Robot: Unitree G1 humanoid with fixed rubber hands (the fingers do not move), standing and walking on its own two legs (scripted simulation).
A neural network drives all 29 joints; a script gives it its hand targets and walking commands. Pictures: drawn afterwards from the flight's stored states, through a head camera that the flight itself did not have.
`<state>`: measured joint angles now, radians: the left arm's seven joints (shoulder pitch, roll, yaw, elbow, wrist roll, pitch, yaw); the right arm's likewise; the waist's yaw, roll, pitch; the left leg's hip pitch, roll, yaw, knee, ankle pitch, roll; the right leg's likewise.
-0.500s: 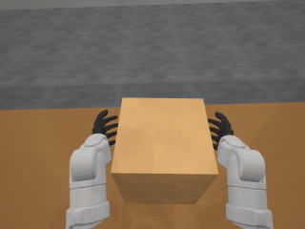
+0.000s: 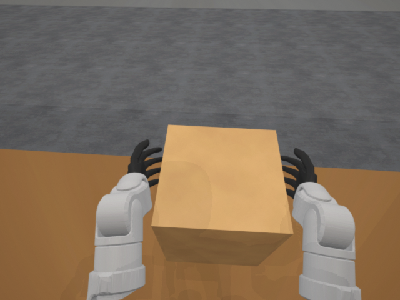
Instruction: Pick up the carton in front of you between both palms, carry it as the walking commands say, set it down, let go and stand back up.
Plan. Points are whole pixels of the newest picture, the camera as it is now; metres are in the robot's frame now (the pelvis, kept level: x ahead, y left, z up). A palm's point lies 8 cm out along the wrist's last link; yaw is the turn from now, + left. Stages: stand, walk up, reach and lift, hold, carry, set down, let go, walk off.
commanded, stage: carry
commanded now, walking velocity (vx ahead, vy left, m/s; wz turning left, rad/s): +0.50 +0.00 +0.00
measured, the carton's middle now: (216, 201) +0.33 +0.02 +0.04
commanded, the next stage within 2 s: none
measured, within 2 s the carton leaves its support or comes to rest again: neither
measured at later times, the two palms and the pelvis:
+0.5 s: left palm (178, 104) +0.61 +0.14 +0.10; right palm (288, 115) +0.59 -0.16 +0.10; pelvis +0.28 +0.01 -0.01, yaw +0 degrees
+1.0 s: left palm (180, 67) +0.90 +0.18 +0.07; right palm (260, 71) +0.92 -0.12 +0.06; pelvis +0.59 +0.00 -0.04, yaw +1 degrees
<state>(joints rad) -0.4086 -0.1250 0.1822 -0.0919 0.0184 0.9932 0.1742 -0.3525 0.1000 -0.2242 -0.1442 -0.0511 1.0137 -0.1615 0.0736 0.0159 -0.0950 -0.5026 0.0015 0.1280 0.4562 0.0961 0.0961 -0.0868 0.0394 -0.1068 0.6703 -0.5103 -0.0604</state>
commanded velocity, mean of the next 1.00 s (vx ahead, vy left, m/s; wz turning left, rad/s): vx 0.50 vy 0.00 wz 0.00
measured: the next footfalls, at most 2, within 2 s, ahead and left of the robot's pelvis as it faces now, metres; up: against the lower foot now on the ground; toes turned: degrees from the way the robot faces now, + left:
left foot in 0.02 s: +0.17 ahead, +0.07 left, -0.03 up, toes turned +5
right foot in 0.56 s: +0.47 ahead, -0.08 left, -0.06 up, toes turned -4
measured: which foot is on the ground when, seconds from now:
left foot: up 0.00-0.00, down 0.02-0.56, up 0.58-1.00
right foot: down 0.00-0.00, up 0.02-0.54, down 0.56-1.00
